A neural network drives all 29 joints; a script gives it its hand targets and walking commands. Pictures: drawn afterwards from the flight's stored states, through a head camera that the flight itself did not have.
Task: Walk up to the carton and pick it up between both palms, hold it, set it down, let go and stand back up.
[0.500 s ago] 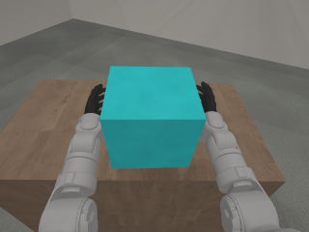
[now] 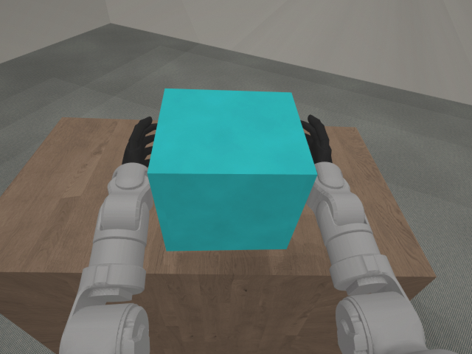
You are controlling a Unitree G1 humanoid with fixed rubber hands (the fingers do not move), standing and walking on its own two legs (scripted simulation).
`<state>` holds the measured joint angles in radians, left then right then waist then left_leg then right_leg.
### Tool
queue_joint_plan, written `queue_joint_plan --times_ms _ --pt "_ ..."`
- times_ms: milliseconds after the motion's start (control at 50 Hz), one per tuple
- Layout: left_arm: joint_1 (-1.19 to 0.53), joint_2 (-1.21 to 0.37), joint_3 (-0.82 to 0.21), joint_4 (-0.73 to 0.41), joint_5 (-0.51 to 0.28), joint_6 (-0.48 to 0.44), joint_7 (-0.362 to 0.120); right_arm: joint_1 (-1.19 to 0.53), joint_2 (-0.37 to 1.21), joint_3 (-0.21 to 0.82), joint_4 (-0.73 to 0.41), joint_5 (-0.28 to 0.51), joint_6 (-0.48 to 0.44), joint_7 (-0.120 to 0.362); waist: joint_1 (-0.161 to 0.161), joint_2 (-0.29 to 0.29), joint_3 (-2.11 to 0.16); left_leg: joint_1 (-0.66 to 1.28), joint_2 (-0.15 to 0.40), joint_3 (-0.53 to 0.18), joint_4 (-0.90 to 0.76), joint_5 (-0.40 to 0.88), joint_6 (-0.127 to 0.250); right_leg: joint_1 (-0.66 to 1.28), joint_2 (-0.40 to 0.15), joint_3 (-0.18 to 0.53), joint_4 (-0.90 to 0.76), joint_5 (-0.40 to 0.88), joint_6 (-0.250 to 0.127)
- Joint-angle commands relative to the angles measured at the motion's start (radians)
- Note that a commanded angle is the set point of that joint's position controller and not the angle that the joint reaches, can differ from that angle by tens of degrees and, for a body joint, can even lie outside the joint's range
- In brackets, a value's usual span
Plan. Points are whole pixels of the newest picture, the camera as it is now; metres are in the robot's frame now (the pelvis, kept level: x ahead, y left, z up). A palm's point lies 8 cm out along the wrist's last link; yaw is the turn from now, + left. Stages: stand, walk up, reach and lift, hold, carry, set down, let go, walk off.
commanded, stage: reach and lift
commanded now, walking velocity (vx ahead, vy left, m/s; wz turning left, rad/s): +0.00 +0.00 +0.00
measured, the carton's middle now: (228, 172) +0.38 +0.02 +0.14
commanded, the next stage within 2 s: hold in 0.66 s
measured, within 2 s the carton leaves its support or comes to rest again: neither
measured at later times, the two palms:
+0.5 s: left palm (130, 163) +0.36 +0.18 +0.17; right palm (317, 159) +0.38 -0.12 +0.17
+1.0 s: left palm (126, 160) +0.35 +0.18 +0.19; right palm (322, 157) +0.36 -0.13 +0.19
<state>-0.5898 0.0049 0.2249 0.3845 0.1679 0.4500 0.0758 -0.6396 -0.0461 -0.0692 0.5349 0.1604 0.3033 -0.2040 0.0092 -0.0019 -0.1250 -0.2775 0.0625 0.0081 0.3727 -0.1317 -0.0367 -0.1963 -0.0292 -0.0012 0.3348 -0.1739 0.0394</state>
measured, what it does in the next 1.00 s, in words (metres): stands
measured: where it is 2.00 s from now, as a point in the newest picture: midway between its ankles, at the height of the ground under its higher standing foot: outside the picture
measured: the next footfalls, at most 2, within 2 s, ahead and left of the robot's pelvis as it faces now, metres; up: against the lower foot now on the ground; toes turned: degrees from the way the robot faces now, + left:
none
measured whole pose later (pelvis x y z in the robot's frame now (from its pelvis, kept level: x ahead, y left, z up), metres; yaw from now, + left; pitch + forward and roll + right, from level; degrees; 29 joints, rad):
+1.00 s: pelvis -0.01 +0.00 +0.00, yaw +0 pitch -2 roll -1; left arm -0.59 -0.02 0.26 0.23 0.24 0.62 0.02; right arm -0.65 -0.04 -0.07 0.47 0.17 0.39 -0.21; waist 0.00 -0.02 -0.10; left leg -0.21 0.06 0.01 0.36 -0.12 -0.04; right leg -0.13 -0.03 0.00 0.33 -0.17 0.04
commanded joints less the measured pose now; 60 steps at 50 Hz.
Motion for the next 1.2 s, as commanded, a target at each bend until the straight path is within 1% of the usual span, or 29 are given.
queue_joint_plan --times_ms 0,40,100,140,220,260,320,360,380,400,480,500,560,580,620,660,680,720,740,760,820,860,880,900,1000,1020,1120,1160,1180 --pt "-0.644 -0.631 -0.465 -0.149 -0.099 -0.021 -0.198 -0.711 0.601 0.407 -0.223 0.047 -0.051 0.069 -0.114 -0.035 -0.327 0.33 -0.114 0.0 -0.039 0.164 -0.001 0.186 0.095 -0.038 -0.085 0.231 0.015" --pt "-0.615 -0.64 -0.425 -0.131 -0.064 0.002 -0.205 -0.701 0.575 0.358 -0.147 0.034 -0.043 0.077 -0.134 -0.013 -0.253 0.351 -0.108 -0.001 -0.046 0.163 -0.011 0.157 0.09 -0.053 -0.101 0.16 0.001" --pt "-0.659 -0.622 -0.394 -0.125 -0.063 0.001 -0.216 -0.756 0.619 0.364 -0.169 0.021 -0.054 0.084 -0.103 -0.05 -0.271 0.312 -0.119 0.013 -0.073 0.078 0.021 0.175 0.077 -0.052 -0.107 0.122 0.012" --pt "-0.725 -0.674 -0.493 -0.201 -0.126 -0.012 -0.206 -0.849 0.666 0.393 -0.293 0.049 -0.086 0.086 -0.115 -0.028 -0.425 0.324 -0.116 0.002 -0.041 0.16 0.015 0.202 0.081 -0.044 -0.089 0.213 0.011" --pt "-0.704 -0.665 -0.508 -0.271 -0.13 -0.017 -0.187 -0.778 0.649 0.463 -0.318 0.081 -0.069 0.072 -0.124 -0.039 -0.462 0.359 -0.121 -0.01 -0.007 0.275 -0.007 0.261 0.091 -0.045 -0.058 0.406 0.008" --pt "-0.641 -0.61 -0.428 -0.146 -0.079 0.007 -0.2 -0.788 0.628 0.43 -0.258 0.058 -0.053 0.068 -0.097 -0.066 -0.349 0.296 -0.124 0.005 -0.05 0.131 0.021 0.238 0.084 -0.04 -0.074 0.284 0.023" --pt "-0.702 -0.644 -0.445 -0.196 -0.09 0.021 -0.215 -0.772 0.637 0.375 -0.21 0.033 -0.042 0.079 -0.125 -0.046 -0.325 0.33 -0.116 0.013 -0.07 0.098 0.022 0.169 0.083 -0.051 -0.098 0.154 0.022" --pt "-0.699 -0.631 -0.455 -0.229 -0.097 0.019 -0.212 -0.773 0.651 0.422 -0.279 0.068 -0.045 0.069 -0.108 -0.036 -0.399 0.335 -0.123 0.0 -0.052 0.181 0.021 0.251 0.077 -0.034 -0.085 0.289 0.024" --pt "-0.691 -0.615 -0.451 -0.157 -0.088 0.022 -0.218 -0.763 0.61 0.366 -0.194 0.048 -0.035 0.061 -0.157 -0.018 -0.295 0.304 -0.121 0.0 -0.054 0.114 0.013 0.212 0.067 -0.039 -0.08 0.237 0.022" --pt "-0.72 -0.628 -0.466 -0.216 -0.108 0.018 -0.22 -0.793 0.656 0.408 -0.268 0.053 -0.044 0.062 -0.141 -0.065 -0.374 0.304 -0.128 0.004 -0.047 0.142 0.015 0.258 0.076 -0.039 -0.078 0.271 0.027" --pt "-0.664 -0.649 -0.513 -0.335 -0.107 0.035 -0.206 -0.703 0.639 0.451 -0.288 0.095 -0.032 0.062 -0.149 0.013 -0.401 0.379 -0.125 -0.009 -0.027 0.273 -0.004 0.27 0.078 -0.044 -0.062 0.404 0.023" --pt "-0.652 -0.669 -0.515 -0.305 -0.121 0.043 -0.209 -0.748 0.627 0.443 -0.335 0.108 -0.034 0.055 -0.163 -0.009 -0.389 0.359 -0.118 -0.014 -0.02 0.247 -0.007 0.269 0.08 -0.043 -0.062 0.402 0.019" --pt "-0.654 -0.619 -0.44 -0.181 -0.074 0.075 -0.229 -0.717 0.587 0.361 -0.192 0.04 -0.003 0.062 -0.166 -0.053 -0.249 0.312 -0.12 0.005 -0.077 0.061 0.018 0.212 0.07 -0.049 -0.106 0.155 0.022" --pt "-0.668 -0.629 -0.431 -0.166 -0.052 0.08 -0.235 -0.711 0.572 0.306 -0.131 0.011 0.002 0.07 -0.185 -0.013 -0.185 0.302 -0.111 0.009 -0.097 -0.001 0.015 0.155 0.07 -0.053 -0.114 0.07 0.008" --pt "-0.641 -0.639 -0.443 -0.267 -0.077 0.081 -0.239 -0.729 0.619 0.372 -0.276 0.062 -0.019 0.069 -0.149 -0.03 -0.326 0.332 -0.116 0.009 -0.073 0.132 0.012 0.248 0.078 -0.052 -0.096 0.227 0.02" --pt "-0.644 -0.652 -0.483 -0.276 -0.098 0.076 -0.232 -0.786 0.599 0.405 -0.317 0.088 -0.024 0.061 -0.171 -0.03 -0.346 0.326 -0.121 -0.007 -0.05 0.18 0.007 0.278 0.077 -0.049 -0.075 0.307 0.022" --pt "-0.648 -0.664 -0.489 -0.252 -0.114 0.077 -0.228 -0.848 0.619 0.423 -0.39 0.1 -0.025 0.053 -0.154 -0.06 -0.355 0.31 -0.132 -0.005 -0.042 0.143 0.016 0.293 0.068 -0.043 -0.081 0.294 0.027" --pt "-0.665 -0.665 -0.512 -0.321 -0.106 0.077 -0.225 -0.771 0.62 0.412 -0.343 0.092 -0.024 0.055 -0.176 0.001 -0.365 0.337 -0.121 -0.014 -0.035 0.192 -0.002 0.275 0.075 -0.047 -0.063 0.344 0.023" --pt "-0.649 -0.655 -0.505 -0.359 -0.11 0.081 -0.217 -0.776 0.629 0.467 -0.392 0.123 -0.02 0.056 -0.144 -0.014 -0.437 0.354 -0.125 -0.014 -0.033 0.234 0.0 0.306 0.079 -0.041 -0.054 0.391 0.024" --pt "-0.636 -0.628 -0.493 -0.365 -0.1 0.089 -0.215 -0.706 0.602 0.447 -0.353 0.113 0.0 0.052 -0.152 -0.013 -0.406 0.345 -0.127 -0.006 -0.036 0.248 -0.005 0.323 0.072 -0.029 -0.056 0.447 0.025" --pt "-0.605 -0.589 -0.445 -0.273 -0.065 0.119 -0.237 -0.708 0.603 0.423 -0.285 0.083 0.026 0.05 -0.16 -0.051 -0.255 0.31 -0.131 -0.002 -0.071 0.106 0.017 0.267 0.071 -0.039 -0.089 0.288 0.033" --pt "-0.661 -0.626 -0.466 -0.316 -0.073 0.13 -0.24 -0.806 0.618 0.406 -0.344 0.093 0.016 0.058 -0.142 -0.01 -0.304 0.326 -0.123 0.012 -0.076 0.089 0.018 0.231 0.074 -0.048 -0.105 0.167 0.028" --pt "-0.644 -0.634 -0.435 -0.258 -0.058 0.139 -0.239 -0.791 0.594 0.372 -0.287 0.079 0.025 0.061 -0.16 -0.058 -0.23 0.307 -0.116 0.008 -0.087 0.026 0.024 0.197 0.073 -0.052 -0.113 0.113 0.028" --pt "-0.674 -0.639 -0.453 -0.342 -0.072 0.134 -0.239 -0.799 0.622 0.411 -0.339 0.098 0.021 0.067 -0.136 -0.041 -0.287 0.325 -0.12 0.008 -0.079 0.081 0.027 0.23 0.07 -0.043 -0.112 0.146 0.023" --pt "-0.682 -0.641 -0.473 -0.301 -0.083 0.141 -0.239 -0.796 0.602 0.374 -0.304 0.078 0.02 0.063 -0.183 -0.024 -0.281 0.312 -0.124 0.005 -0.074 0.052 0.015 0.215 0.069 -0.053 -0.097 0.154 0.021" --pt "-0.674 -0.613 -0.44 -0.28 -0.074 0.141 -0.243 -0.798 0.615 0.378 -0.298 0.082 0.024 0.063 -0.152 -0.028 -0.284 0.313 -0.121 0.009 -0.08 0.032 0.022 0.221 0.068 -0.048 -0.107 0.144 0.024" --pt "-0.662 -0.649 -0.498 -0.358 -0.091 0.138 -0.225 -0.761 0.609 0.415 -0.338 0.1 0.025 0.059 -0.18 -0.014 -0.343 0.328 -0.123 -0.004 -0.056 0.154 0.001 0.272 0.081 -0.063 -0.069 0.281 0.02" --pt "-0.639 -0.644 -0.495 -0.388 -0.084 0.155 -0.235 -0.787 0.621 0.438 -0.43 0.131 0.021 0.052 -0.153 -0.002 -0.365 0.351 -0.126 0.001 -0.042 0.18 0.005 0.286 0.081 -0.039 -0.075 0.309 0.026" --pt "-0.629 -0.622 -0.458 -0.318 -0.054 0.166 -0.239 -0.749 0.586 0.398 -0.311 0.103 0.047 0.054 -0.172 -0.025 -0.253 0.324 -0.124 0.0 -0.071 0.108 0.009 0.253 0.079 -0.052 -0.092 0.214 0.022"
